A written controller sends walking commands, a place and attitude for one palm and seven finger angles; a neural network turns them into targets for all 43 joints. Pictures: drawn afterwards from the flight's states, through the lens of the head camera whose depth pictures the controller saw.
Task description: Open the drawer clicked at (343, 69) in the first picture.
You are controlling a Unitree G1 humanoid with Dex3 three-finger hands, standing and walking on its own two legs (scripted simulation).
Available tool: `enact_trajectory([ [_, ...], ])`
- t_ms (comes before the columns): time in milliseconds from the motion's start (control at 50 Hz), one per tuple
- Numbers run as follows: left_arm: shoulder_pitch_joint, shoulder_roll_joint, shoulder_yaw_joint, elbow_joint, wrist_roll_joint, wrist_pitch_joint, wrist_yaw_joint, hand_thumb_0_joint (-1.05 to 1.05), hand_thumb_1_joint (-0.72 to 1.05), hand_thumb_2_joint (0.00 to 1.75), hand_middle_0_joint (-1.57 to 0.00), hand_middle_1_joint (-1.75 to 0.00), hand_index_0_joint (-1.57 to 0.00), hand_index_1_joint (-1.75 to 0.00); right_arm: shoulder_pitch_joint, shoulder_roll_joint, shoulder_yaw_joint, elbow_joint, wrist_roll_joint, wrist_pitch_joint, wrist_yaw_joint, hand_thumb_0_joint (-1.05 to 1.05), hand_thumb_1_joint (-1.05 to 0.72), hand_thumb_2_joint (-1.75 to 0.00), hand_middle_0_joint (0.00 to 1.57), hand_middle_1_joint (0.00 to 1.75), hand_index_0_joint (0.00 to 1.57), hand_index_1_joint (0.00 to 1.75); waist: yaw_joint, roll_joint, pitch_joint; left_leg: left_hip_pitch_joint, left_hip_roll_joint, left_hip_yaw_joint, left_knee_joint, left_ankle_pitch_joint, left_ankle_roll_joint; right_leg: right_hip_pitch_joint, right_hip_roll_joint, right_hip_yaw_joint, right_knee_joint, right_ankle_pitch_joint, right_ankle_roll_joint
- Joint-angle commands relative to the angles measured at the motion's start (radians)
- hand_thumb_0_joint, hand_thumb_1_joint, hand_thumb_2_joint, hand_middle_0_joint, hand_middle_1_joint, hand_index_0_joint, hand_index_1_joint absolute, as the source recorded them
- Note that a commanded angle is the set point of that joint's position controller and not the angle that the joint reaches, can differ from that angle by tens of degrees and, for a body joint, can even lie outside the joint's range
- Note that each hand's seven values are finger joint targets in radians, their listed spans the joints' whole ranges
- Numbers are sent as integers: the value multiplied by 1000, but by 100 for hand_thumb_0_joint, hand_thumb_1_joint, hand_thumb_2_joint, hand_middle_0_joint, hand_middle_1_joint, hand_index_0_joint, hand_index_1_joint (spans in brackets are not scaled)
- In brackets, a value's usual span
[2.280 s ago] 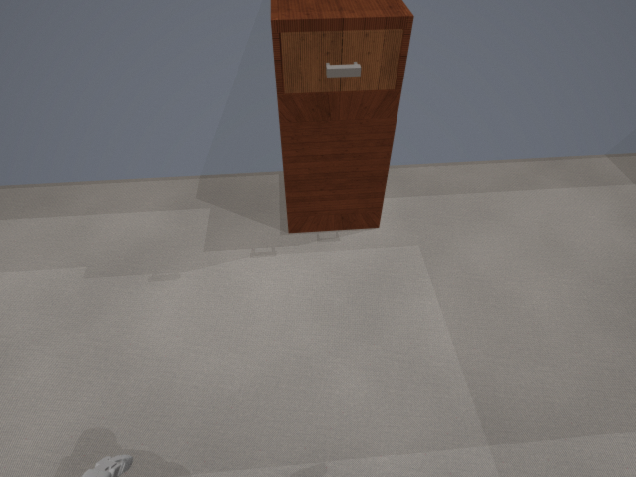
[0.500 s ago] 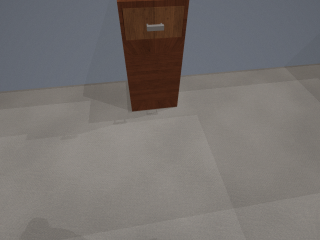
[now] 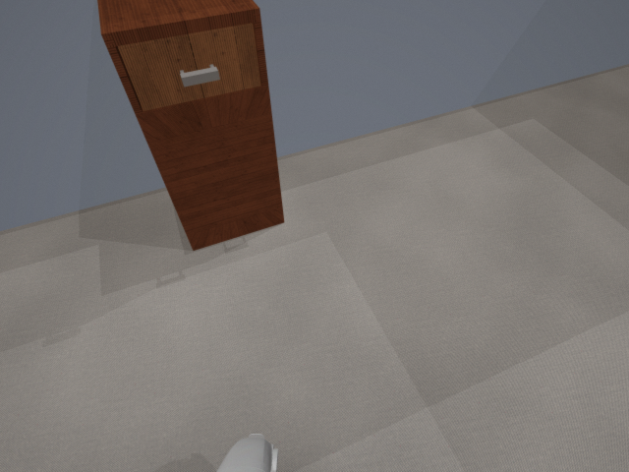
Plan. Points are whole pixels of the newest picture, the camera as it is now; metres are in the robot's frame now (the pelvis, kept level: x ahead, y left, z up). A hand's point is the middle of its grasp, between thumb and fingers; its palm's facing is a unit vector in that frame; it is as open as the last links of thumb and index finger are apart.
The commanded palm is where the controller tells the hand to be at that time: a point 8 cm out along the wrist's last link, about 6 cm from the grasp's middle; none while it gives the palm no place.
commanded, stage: walk to a spot facing it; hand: left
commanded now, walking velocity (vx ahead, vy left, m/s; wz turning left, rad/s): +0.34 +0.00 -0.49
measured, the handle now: (198, 73) +1.06 +0.44 -0.04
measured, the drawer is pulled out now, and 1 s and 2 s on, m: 0.00 0.00 0.00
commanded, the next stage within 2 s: turn to face it in 0.98 s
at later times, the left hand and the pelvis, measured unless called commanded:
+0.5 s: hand (210, 333) +0.36 +0.24 -0.17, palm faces -0.27 -0.94 -0.20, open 7.4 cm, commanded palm none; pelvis +0.20 +0.07 -0.01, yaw -19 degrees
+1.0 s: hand (303, 257) +0.54 +0.09 -0.16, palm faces -0.53 -0.80 -0.27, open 7.2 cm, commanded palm none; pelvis +0.37 -0.05 -0.01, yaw -36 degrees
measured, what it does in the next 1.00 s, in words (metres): walks ahead, turning right: left foot, then right foot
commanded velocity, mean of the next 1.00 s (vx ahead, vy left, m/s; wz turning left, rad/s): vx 0.29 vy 0.00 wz -0.58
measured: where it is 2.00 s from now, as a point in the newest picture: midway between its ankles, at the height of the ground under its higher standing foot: (367, 389)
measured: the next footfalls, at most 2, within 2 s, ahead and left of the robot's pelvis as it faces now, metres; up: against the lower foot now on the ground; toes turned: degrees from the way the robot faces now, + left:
left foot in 0.18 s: +0.20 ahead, +0.16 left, +0.00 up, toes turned -1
right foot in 0.72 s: +0.40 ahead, -0.11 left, +0.00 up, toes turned -35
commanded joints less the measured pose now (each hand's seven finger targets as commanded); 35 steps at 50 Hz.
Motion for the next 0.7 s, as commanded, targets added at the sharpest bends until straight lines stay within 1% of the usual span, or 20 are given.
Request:
enact_trajectory([
  [0,66,189,51,-39,10,-20,20,0,90,90,-20,-30,-20,-30,-178,-42,-6,-140,9,-50,-1,0,-90,-90,20,30,20,30,33,-134,38,-104,-16,14,-137,-53,2,100,-271,274,-70,269,-129],
  [40,59,190,52,-38,11,-16,23,0,90,90,-20,-30,-20,-30,-192,-33,-2,-148,11,-57,-2,0,-90,-90,20,30,20,30,37,-163,50,-28,-37,26,-225,-77,15,75,-261,274,-34,362,-119],
  [80,29,202,56,-47,10,-12,24,0,90,90,-20,-30,-20,-30,-157,-38,-3,-140,17,-65,-5,0,-90,-90,20,30,20,30,17,-183,43,109,-63,37,-320,-99,32,22,-250,275,15,444,-106],
  [100,-8,208,60,-53,9,-12,24,0,90,90,-20,-30,-20,-30,-76,-50,-8,-118,16,-70,-12,0,-90,-90,20,30,20,30,-30,-167,13,249,-77,44,-409,-81,40,-34,-232,254,84,473,-88],
  [120,-45,206,65,-62,2,-13,22,0,90,90,-20,-30,-20,-30,69,-79,-13,-70,15,-76,-26,0,-90,-90,20,30,20,30,-96,-133,-32,472,-85,42,-511,-15,53,-134,-170,207,218,501,-58],
  [140,-39,171,67,-71,-9,-14,14,0,90,90,-20,-30,-20,-30,242,-166,-33,-19,8,-81,-42,0,-90,-90,20,30,20,30,-155,-10,-157,770,56,-81,-535,-6,80,-281,-95,138,435,334,-22],
  [160,-3,112,61,-85,-20,-14,-2,0,90,90,-20,-30,-20,-30,357,-274,-57,12,-2,-87,-44,0,-90,-90,20,30,20,30,-159,285,-239,930,384,-472,-614,20,173,-526,22,-26,778,-263,42],
  [180,-34,137,63,-93,-12,-14,0,0,90,90,-20,-30,-20,-30,339,-252,-42,5,5,-73,-43,0,-90,-90,20,30,20,30,-147,214,-189,818,431,-557,-699,-34,208,-562,-32,-2,923,-282,39],
  [200,-67,143,65,-99,-6,-8,-4,0,90,90,-20,-30,-20,-30,254,-199,-33,-20,5,-71,-41,0,-90,-90,20,30,20,30,-113,138,-82,667,408,-481,-736,-162,232,-582,-88,-14,991,-227,43],
  [240,-146,124,70,-98,10,9,-26,0,90,90,-20,-30,-20,-30,165,-87,-4,-23,3,-85,-41,0,-90,-90,20,30,20,30,-69,101,80,448,302,-273,-773,-112,171,-575,-149,-50,1007,-80,53],
  [280,-119,87,65,-93,14,37,-38,0,90,90,-20,-30,-20,-30,160,-43,9,-8,4,-99,-46,0,-90,-90,20,30,20,30,-27,125,97,385,228,-75,-764,79,118,-533,-157,-77,971,-2,64],
  [320,-116,72,65,-92,13,54,-41,0,90,90,-20,-30,-20,-30,186,-37,10,8,8,-109,-51,0,-90,-90,20,30,20,30,-13,116,66,405,207,25,-753,196,110,-542,-161,-89,965,55,72],
  [400,-207,67,63,-132,18,71,-48,0,90,90,-20,-30,-20,-30,243,-28,8,32,10,-111,-53,0,-90,-90,20,30,20,30,-23,103,81,486,201,102,-766,263,111,-661,-174,-114,910,146,86],
  [460,-321,64,51,-170,17,71,-57,0,90,90,-20,-30,-20,-30,285,-58,7,49,6,-110,-53,0,-90,-90,20,30,20,30,-47,75,109,571,212,140,-761,330,144,-709,-182,-161,752,165,87],
  [500,-410,61,42,-194,15,65,-60,0,90,90,-20,-30,-20,-30,338,-60,8,70,2,-106,-54,0,-90,-90,20,30,20,30,-81,72,120,625,213,153,-753,411,153,-698,-170,-199,633,157,79],
  [540,-470,54,36,-213,10,60,-62,0,90,90,-20,-30,-20,-30,357,-80,6,78,-3,-100,-53,0,-90,-90,20,30,20,30,-97,77,125,666,222,201,-732,478,163,-659,-156,-233,496,133,65],
  [580,-489,57,32,-217,7,52,-60,0,90,90,-20,-30,-20,-30,370,-96,1,88,-4,-91,-53,0,-90,-90,20,30,20,30,-98,73,111,700,227,241,-676,643,163,-586,-118,-271,397,87,37],
  [640,-359,97,44,-184,10,40,-51,0,90,90,-20,-30,-20,-30,344,-140,-9,77,2,-84,-50,0,-90,-90,20,30,20,30,-35,117,4,717,231,300,-443,971,138,-366,-40,-315,324,30,-15],
  [660,-257,124,52,-154,14,31,-47,0,90,90,-20,-30,-20,-30,324,-156,-10,68,6,-81,-48,0,-90,-90,20,30,20,30,15,132,-58,670,213,318,-291,961,117,-206,-15,-330,273,42,-29],
  [680,-119,183,71,-112,16,17,-42,0,90,90,-20,-30,-20,-30,302,-152,-7,49,15,-78,-40,0,-90,-90,20,30,20,30,86,81,-149,494,206,316,-56,768,79,88,-60,-274,195,140,-59],
])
